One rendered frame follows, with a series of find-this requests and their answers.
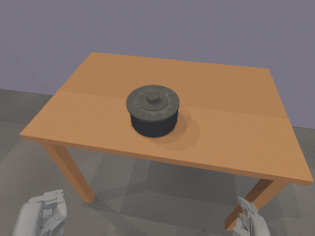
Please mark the table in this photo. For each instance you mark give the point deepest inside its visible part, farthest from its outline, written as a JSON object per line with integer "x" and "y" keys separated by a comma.
{"x": 230, "y": 119}

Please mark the knob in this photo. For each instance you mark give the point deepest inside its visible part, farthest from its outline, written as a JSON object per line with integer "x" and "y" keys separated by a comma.
{"x": 152, "y": 96}

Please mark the robot left hand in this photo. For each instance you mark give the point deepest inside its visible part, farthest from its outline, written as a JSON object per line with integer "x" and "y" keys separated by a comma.
{"x": 48, "y": 211}

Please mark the lid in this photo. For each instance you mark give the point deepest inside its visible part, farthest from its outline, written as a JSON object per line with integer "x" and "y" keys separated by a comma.
{"x": 138, "y": 106}

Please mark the robot right hand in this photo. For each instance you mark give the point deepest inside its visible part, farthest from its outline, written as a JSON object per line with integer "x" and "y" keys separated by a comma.
{"x": 254, "y": 226}

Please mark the pot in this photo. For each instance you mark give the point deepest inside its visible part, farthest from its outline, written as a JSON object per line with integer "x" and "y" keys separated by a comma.
{"x": 154, "y": 129}

